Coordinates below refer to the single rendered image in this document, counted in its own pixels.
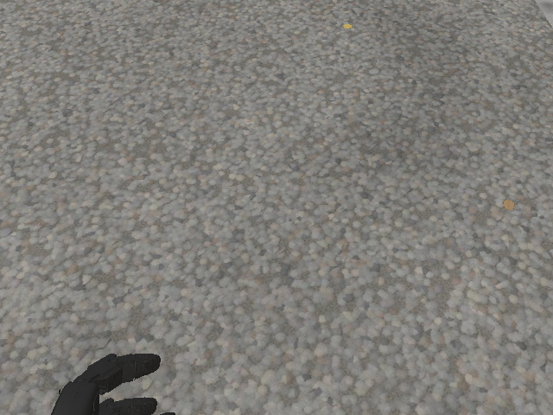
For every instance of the left robot hand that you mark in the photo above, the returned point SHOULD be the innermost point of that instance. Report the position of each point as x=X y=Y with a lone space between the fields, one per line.
x=81 y=397

